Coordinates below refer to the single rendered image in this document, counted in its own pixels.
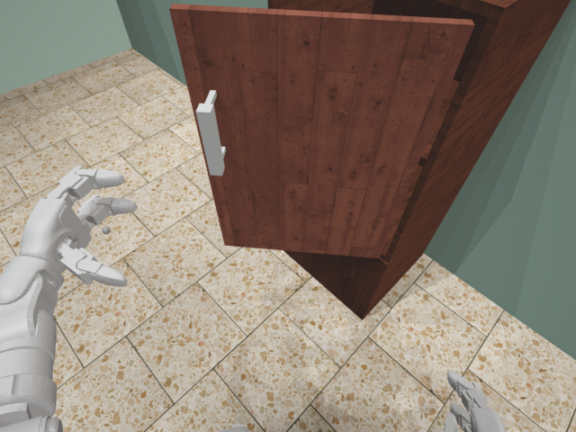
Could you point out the left robot hand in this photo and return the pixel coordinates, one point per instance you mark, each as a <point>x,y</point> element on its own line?
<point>52,221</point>

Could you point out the robot left forearm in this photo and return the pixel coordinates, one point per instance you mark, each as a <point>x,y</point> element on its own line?
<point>29,288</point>

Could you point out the handle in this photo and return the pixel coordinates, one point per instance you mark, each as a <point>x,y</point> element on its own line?
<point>214,152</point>

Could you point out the right robot hand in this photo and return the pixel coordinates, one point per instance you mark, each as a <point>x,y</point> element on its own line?
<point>482,417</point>

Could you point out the cupboard door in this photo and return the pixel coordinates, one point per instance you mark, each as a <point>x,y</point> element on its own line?
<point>324,117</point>

